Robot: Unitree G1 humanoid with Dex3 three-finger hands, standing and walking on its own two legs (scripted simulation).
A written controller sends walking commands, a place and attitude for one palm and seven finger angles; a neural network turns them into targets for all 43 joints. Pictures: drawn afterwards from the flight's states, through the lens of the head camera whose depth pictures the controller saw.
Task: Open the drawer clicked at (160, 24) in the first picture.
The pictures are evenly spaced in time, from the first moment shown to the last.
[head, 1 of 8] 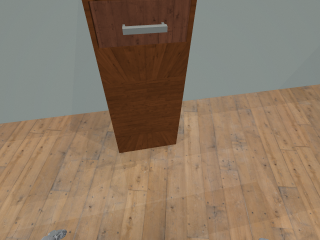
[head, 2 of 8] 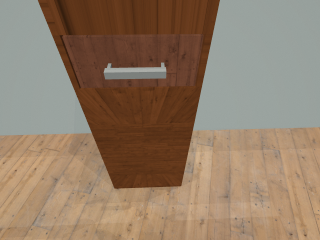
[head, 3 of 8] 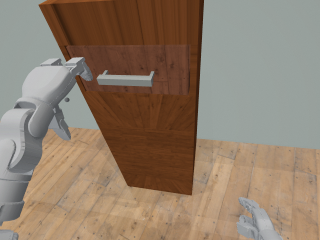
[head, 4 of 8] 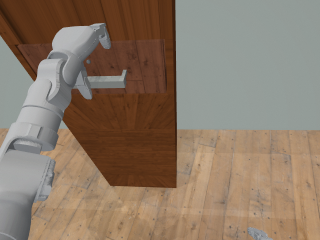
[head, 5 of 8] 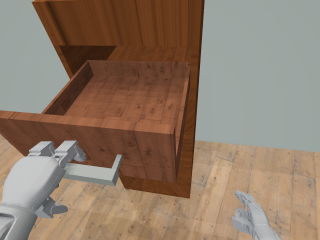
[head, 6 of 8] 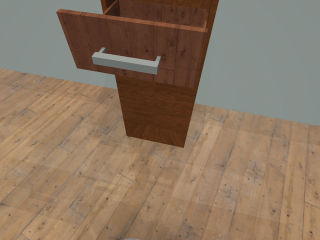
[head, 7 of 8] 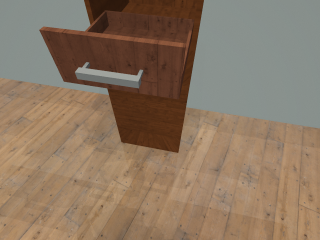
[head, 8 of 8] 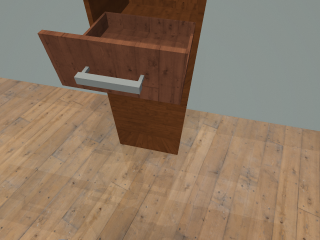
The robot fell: no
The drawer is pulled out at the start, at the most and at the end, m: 0.00 0.30 0.30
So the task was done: yes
